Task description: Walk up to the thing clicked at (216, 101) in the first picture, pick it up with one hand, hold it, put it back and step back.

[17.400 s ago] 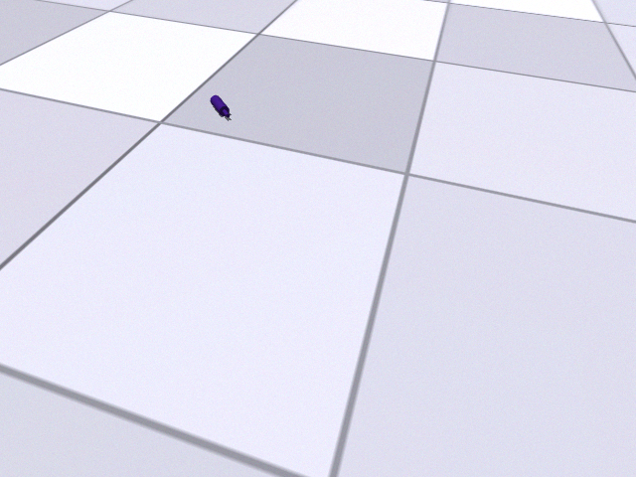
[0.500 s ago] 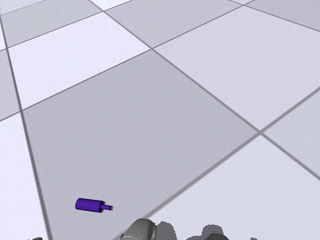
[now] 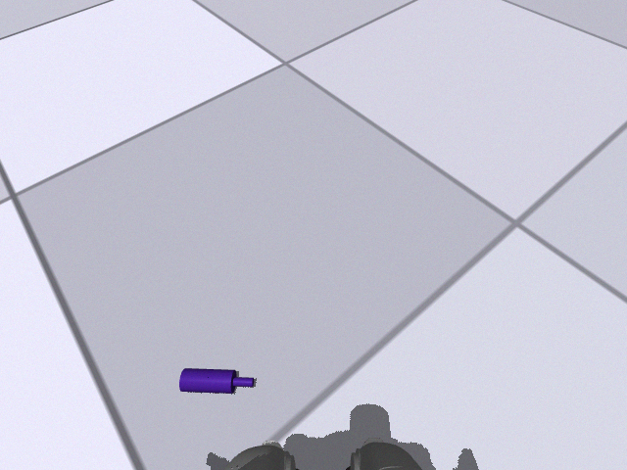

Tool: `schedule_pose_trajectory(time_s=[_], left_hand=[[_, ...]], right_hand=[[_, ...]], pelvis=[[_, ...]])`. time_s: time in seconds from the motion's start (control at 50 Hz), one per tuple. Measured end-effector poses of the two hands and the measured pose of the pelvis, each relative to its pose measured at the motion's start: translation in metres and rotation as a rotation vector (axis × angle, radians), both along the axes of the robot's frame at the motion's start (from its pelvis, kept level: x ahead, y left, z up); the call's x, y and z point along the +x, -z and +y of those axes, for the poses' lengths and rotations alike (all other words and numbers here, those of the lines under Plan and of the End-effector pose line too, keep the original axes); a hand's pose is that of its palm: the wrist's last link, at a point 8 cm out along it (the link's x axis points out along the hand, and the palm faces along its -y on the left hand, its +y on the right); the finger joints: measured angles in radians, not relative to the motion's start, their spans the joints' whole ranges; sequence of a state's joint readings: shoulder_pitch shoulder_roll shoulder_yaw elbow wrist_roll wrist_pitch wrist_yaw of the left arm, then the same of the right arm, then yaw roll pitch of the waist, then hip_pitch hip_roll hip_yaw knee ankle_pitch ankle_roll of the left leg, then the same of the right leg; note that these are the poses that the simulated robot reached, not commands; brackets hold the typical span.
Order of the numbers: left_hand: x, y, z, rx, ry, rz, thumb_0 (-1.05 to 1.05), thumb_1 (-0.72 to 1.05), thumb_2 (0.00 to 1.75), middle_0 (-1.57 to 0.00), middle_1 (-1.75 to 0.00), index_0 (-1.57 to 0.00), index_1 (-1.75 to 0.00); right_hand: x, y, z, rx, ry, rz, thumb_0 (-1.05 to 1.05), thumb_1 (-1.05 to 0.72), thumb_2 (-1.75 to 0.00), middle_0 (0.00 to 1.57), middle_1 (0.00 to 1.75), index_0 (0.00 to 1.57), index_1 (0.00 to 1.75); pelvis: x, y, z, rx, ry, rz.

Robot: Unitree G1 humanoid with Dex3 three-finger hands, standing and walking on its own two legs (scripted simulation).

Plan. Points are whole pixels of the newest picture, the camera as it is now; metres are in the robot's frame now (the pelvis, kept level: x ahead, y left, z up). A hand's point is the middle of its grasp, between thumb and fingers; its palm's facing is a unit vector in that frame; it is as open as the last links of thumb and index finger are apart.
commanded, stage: walk up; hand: left
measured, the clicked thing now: (218, 381) +0.40 +0.30 -0.70
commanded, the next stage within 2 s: none
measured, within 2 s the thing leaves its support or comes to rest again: neither
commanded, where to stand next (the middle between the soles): +0.03 +0.12 m, yaw -4 degrees
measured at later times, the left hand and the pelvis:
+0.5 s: hand out of the picture +0.04 +0.50 -0.14, palm faces +0.04 -0.87 -0.48, open 7.4 cm; pelvis -0.04 +0.19 +0.00, yaw +0 degrees
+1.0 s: hand out of the picture +0.14 +0.39 -0.13, palm faces -0.14 -0.92 -0.37, open 7.3 cm; pelvis -0.01 +0.15 +0.01, yaw -6 degrees
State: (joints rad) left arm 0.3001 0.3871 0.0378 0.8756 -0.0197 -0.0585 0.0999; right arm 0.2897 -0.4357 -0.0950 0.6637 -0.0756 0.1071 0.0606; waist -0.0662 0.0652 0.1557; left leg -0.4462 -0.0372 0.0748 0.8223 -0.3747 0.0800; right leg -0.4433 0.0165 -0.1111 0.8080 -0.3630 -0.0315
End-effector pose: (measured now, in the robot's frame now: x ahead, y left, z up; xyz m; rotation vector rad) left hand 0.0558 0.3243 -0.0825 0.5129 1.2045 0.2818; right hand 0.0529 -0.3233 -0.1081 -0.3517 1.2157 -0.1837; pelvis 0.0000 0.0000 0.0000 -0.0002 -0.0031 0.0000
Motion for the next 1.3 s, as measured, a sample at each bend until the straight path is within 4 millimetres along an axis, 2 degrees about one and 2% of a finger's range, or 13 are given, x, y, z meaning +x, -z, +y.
schedule_pose_trajectory(time_s=[0.12,0.28,0.38,0.44,0.52,0.6,0.72,0.8,0.86,0.98,1.12,1.2,1.3], left_hand=[[-0.020,-0.016,0.037,0.042,-0.013,-0.043,0.00,0.90,0.90,-0.22,-0.31,-0.21,-0.30],[-0.035,-0.046,0.129,0.126,-0.022,-0.120,0.00,0.90,0.90,-0.22,-0.31,-0.21,-0.30],[-0.030,-0.023,0.196,0.098,-0.023,-0.168,0.00,0.90,0.90,-0.21,-0.30,-0.21,-0.30],[-0.030,-0.003,0.214,0.046,-0.060,-0.149,0.00,0.90,0.90,-0.21,-0.30,-0.21,-0.30],[-0.029,0.016,0.213,-0.069,-0.058,-0.081,0.00,0.91,0.90,-0.21,-0.30,-0.20,-0.30],[-0.029,0.030,0.200,-0.158,-0.041,0.003,0.00,0.91,0.90,-0.21,-0.30,-0.20,-0.30],[-0.015,0.039,0.178,-0.217,0.003,0.087,0.00,0.90,0.90,-0.21,-0.30,-0.20,-0.30],[0.016,0.038,0.160,-0.214,0.056,0.068,0.01,0.90,0.90,-0.21,-0.30,-0.20,-0.30],[0.045,0.036,0.142,-0.198,0.094,0.015,0.01,0.91,0.90,-0.21,-0.30,-0.20,-0.30],[0.078,0.011,0.114,-0.184,0.139,-0.098,0.00,0.91,0.90,-0.21,-0.30,-0.20,-0.30],[0.099,0.005,0.111,-0.176,0.139,-0.164,0.00,0.90,0.90,-0.21,-0.30,-0.21,-0.30],[0.096,0.004,0.106,-0.183,0.117,-0.147,0.00,0.90,0.90,-0.21,-0.30,-0.20,-0.30],[0.074,0.003,0.099,-0.183,0.100,-0.088,0.00,0.90,0.90,-0.21,-0.30,-0.20,-0.30]], right_hand=[[0.000,0.019,0.050,0.047,-0.012,0.002,0.01,-0.90,-0.90,0.21,0.30,0.20,0.30],[0.006,0.019,0.111,0.074,-0.015,-0.088,0.01,-0.90,-0.90,0.21,0.30,0.21,0.30],[-0.018,0.019,0.153,0.004,0.006,-0.087,0.00,-0.91,-0.90,0.21,0.30,0.20,0.30],[-0.042,0.012,0.178,-0.022,0.028,-0.071,0.00,-0.91,-0.90,0.21,0.30,0.20,0.30],[-0.061,-0.010,0.201,-0.046,0.052,-0.040,0.01,-0.90,-0.89,0.21,0.30,0.21,0.30],[-0.071,-0.032,0.203,-0.093,0.065,-0.016,0.01,-0.90,-0.89,0.21,0.30,0.21,0.30],[-0.084,-0.051,0.176,-0.192,0.102,0.034,0.01,-0.90,-0.89,0.21,0.30,0.21,0.30],[-0.091,-0.050,0.153,-0.217,0.122,0.057,0.00,-0.90,-0.89,0.21,0.30,0.21,0.30],[-0.093,-0.036,0.135,-0.204,0.145,0.065,0.00,-0.90,-0.89,0.21,0.30,0.21,0.30],[-0.069,-0.018,0.135,-0.121,0.171,0.021,0.01,-0.90,-0.90,0.21,0.30,0.21,0.30],[-0.041,-0.002,0.155,-0.044,0.140,-0.062,0.00,-0.90,-0.90,0.21,0.30,0.21,0.30],[-0.038,-0.001,0.163,-0.002,0.126,-0.057,0.00,-0.90,-0.89,0.21,0.30,0.21,0.30],[-0.026,-0.005,0.156,0.022,0.123,-0.048,0.01,-0.90,-0.89,0.21,0.30,0.21,0.30]], pelvis=[[-0.015,-0.001,0.038,-0.019,-0.003,-0.042],[-0.035,-0.001,0.109,0.012,-0.010,-0.043],[-0.041,0.016,0.158,0.036,-0.017,-0.068],[-0.039,0.015,0.177,0.025,0.005,-0.076],[-0.036,0.001,0.188,0.001,0.014,-0.062],[-0.034,-0.009,0.193,-0.008,0.030,-0.046],[-0.027,-0.013,0.190,-0.010,0.067,-0.020],[-0.022,-0.010,0.177,-0.010,0.092,-0.015],[-0.018,-0.002,0.163,-0.019,0.105,-0.020],[-0.012,-0.009,0.148,0.008,0.112,-0.040],[-0.007,-0.004,0.148,0.022,0.116,-0.060],[-0.006,-0.009,0.143,0.017,0.118,-0.052],[-0.010,-0.017,0.133,0.012,0.116,-0.044]])
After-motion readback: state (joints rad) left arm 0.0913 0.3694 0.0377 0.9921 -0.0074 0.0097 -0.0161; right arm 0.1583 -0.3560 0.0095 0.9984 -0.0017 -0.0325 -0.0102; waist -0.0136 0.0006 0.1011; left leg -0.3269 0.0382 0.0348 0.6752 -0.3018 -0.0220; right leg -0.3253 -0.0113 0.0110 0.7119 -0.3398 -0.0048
